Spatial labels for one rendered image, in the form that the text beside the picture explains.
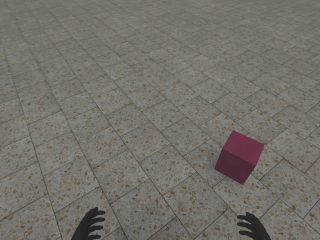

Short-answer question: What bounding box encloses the carton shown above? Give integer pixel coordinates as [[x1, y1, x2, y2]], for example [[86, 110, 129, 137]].
[[214, 130, 265, 185]]

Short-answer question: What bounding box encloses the robot right hand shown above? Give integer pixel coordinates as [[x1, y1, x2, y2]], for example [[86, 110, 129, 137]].
[[237, 212, 271, 240]]

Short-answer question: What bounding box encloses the robot left hand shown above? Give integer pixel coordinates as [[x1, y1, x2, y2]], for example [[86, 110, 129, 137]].
[[71, 207, 106, 240]]

